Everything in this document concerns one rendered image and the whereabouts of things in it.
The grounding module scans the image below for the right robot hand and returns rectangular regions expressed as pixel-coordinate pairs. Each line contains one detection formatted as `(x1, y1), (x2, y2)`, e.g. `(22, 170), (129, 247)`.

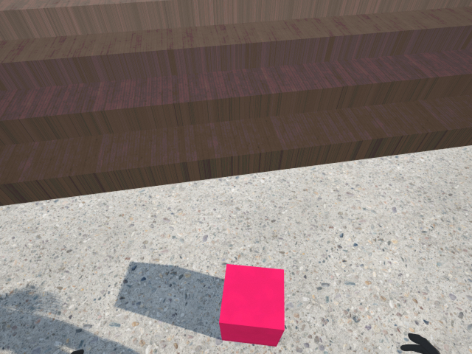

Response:
(400, 333), (440, 354)

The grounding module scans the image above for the carton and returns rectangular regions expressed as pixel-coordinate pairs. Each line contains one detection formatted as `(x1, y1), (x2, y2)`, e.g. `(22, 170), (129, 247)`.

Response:
(219, 264), (285, 347)

